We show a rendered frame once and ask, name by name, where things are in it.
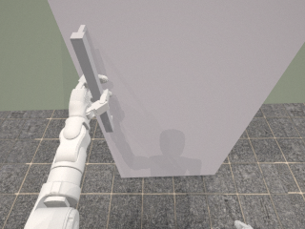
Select handle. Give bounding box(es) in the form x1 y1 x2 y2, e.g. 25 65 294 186
70 25 114 133

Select left robot forearm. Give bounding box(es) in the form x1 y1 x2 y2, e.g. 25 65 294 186
24 116 91 229

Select robot left hand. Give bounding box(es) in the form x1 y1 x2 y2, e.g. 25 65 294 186
69 74 112 123

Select left robot upper arm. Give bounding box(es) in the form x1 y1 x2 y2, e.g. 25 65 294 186
26 207 80 229

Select fridge door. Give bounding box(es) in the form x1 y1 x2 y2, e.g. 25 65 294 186
48 0 305 178

